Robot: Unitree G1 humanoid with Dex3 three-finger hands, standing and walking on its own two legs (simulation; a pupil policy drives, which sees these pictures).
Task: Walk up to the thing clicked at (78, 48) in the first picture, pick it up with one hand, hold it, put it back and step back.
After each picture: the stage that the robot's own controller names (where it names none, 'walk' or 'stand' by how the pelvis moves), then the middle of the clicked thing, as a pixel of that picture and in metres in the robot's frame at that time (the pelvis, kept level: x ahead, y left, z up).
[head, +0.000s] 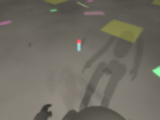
stand; (79, 45) +1.42 +0.26 -0.65
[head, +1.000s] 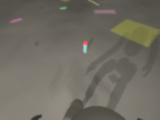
walk; (85, 47) +1.30 +0.22 -0.65
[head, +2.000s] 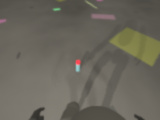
walk; (77, 66) +0.79 +0.20 -0.63
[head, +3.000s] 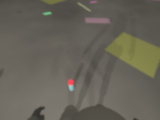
walk; (71, 85) +0.46 +0.21 -0.64
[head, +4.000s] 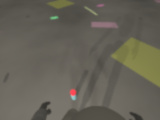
stand; (73, 95) +0.35 +0.19 -0.65
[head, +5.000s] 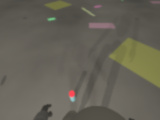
stand; (72, 96) +0.34 +0.19 -0.66
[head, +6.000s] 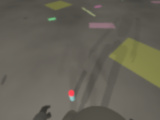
stand; (72, 95) +0.35 +0.21 -0.66
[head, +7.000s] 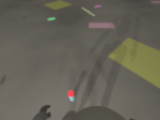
stand; (71, 96) +0.34 +0.21 -0.66
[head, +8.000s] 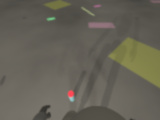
go down; (71, 96) +0.34 +0.21 -0.66
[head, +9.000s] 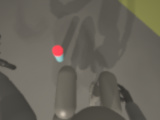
go down; (59, 55) +0.42 +0.25 -0.26
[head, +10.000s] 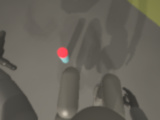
approach; (64, 56) +0.41 +0.25 -0.26
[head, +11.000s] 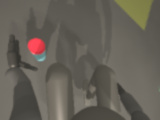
close in; (39, 52) +0.39 +0.29 -0.16
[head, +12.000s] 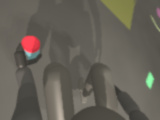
close; (32, 51) +0.40 +0.29 -0.15
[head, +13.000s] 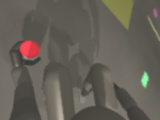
lift; (31, 53) +0.36 +0.30 -0.16
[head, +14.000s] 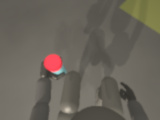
lift; (58, 68) +0.30 +0.22 -0.01
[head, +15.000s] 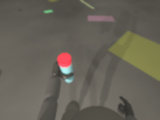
hold; (67, 70) +0.32 +0.17 +0.05
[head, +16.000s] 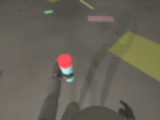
hold; (67, 70) +0.32 +0.16 +0.04
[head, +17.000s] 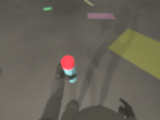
crouch; (70, 71) +0.32 +0.15 +0.02
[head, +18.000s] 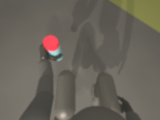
crouch; (55, 50) +0.43 +0.23 -0.05
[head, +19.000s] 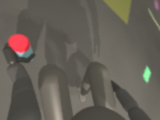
lower; (24, 51) +0.40 +0.30 -0.16
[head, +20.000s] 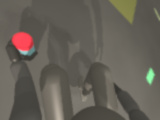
lower; (27, 49) +0.40 +0.31 -0.16
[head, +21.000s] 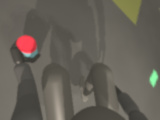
lower; (30, 51) +0.39 +0.30 -0.16
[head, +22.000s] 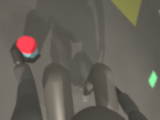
lower; (30, 51) +0.38 +0.30 -0.16
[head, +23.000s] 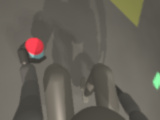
open; (36, 52) +0.39 +0.28 -0.15
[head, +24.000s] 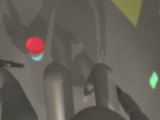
rise; (36, 51) +0.38 +0.28 -0.16
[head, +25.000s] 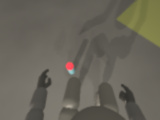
walk; (70, 69) +0.41 +0.21 -0.41
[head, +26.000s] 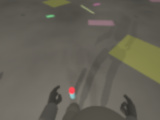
stand; (72, 93) +0.37 +0.18 -0.59
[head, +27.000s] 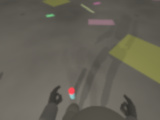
stand; (72, 93) +0.36 +0.19 -0.60
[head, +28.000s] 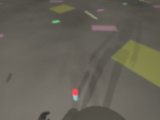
stand; (75, 95) +0.39 +0.17 -0.65
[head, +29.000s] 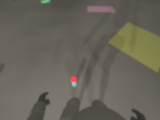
walk; (74, 81) +0.42 +0.16 -0.63
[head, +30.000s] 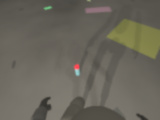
walk; (77, 70) +0.65 +0.22 -0.63
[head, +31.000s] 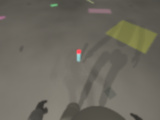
stand; (78, 55) +0.98 +0.21 -0.63
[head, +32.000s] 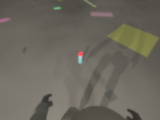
stand; (80, 58) +0.99 +0.18 -0.65
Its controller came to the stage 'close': yes
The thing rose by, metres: 0.67
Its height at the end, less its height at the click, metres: +0.00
